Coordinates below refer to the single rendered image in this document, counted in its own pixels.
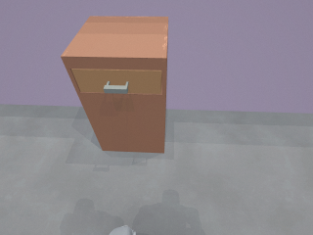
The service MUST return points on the drawer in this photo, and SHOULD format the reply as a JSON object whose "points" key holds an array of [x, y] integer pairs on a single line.
{"points": [[139, 81]]}

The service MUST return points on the handle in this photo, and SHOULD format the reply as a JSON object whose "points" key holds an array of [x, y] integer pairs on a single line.
{"points": [[116, 89]]}

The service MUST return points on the cabinet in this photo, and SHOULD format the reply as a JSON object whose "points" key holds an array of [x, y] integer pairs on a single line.
{"points": [[132, 122]]}

